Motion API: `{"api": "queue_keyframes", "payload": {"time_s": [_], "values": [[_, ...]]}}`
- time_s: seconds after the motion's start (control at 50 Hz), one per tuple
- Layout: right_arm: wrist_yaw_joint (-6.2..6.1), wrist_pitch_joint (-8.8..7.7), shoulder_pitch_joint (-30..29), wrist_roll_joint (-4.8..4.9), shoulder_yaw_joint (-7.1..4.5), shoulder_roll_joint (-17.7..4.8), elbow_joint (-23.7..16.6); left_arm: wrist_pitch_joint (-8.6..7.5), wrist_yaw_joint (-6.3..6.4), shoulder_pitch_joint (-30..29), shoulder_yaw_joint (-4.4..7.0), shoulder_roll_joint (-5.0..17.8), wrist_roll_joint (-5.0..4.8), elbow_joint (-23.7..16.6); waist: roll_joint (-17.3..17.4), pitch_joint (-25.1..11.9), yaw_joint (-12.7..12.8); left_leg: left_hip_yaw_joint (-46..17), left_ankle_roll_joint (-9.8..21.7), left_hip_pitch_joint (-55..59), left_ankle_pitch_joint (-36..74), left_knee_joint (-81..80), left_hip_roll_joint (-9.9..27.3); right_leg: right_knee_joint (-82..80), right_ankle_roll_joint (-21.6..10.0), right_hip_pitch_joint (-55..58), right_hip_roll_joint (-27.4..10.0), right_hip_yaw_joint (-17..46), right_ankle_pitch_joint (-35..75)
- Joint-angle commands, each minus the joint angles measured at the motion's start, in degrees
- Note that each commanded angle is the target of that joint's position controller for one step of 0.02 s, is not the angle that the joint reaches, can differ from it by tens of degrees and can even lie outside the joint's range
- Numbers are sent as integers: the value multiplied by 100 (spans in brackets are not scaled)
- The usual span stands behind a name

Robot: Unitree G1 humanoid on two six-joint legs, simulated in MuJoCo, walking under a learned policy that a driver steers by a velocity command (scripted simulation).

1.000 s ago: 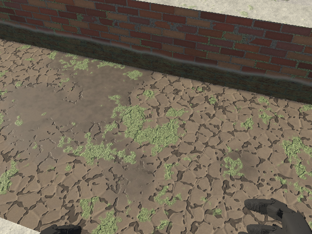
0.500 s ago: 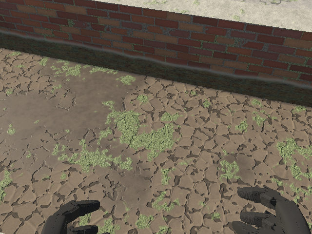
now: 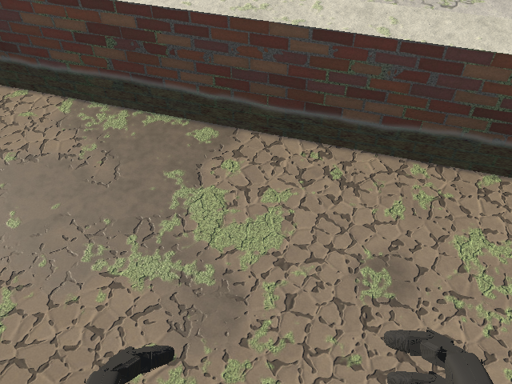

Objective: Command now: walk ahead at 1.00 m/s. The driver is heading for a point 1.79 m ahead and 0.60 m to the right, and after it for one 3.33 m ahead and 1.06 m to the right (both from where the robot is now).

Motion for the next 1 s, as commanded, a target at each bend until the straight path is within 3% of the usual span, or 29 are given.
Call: {"api": "queue_keyframes", "payload": {"time_s": [0.02, 0.38, 0.4, 0.48, 1.0], "values": [[-56, -87, -603, -12, -102, -335, -551, -80, 52, -534, 53, 278, 6, -528, -36, -778, -8, -561, -298, 235, 2669, -585, 556, -241, -71, 323, 82, 23, 1597], [-58, -108, -696, -13, -73, -198, -523, -80, 53, -619, 4, 183, 8, -475, -50, -697, -3, -552, -329, 110, 1962, -796, 536, -355, -49, 379, 61, 75, 1482], [-8, -129, -809, 14, -88, -258, -592, -109, 2, -613, 47, 286, -21, -514, 39, -681, 2, -490, -288, 0, 1696, -758, 525, -288, -49, 334, 22, 30, 1438], [34, -166, -814, 18, -66, -215, -631, -138, -39, -665, 35, 235, -6, -580, -63, -725, -3, -522, -274, -108, 1453, -762, 543, -234, -63, 279, 24, 27, 1383], [46, -200, -812, 13, -48, -237, -715, -188, -66, -610, 44, 266, 12, -683, -20, -817, 11, -520, -264, -94, 1777, -596, 598, -150, -52, 192, 31, 47, 1389]]}}
Keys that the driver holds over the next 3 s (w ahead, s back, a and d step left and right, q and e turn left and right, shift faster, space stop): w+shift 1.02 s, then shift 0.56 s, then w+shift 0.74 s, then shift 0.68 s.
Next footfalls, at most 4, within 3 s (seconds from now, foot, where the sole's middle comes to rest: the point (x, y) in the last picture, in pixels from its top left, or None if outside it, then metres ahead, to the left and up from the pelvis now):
none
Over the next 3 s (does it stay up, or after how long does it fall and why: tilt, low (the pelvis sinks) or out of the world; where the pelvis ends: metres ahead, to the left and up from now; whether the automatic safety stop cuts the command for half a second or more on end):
stays up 0.00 -0.04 0.01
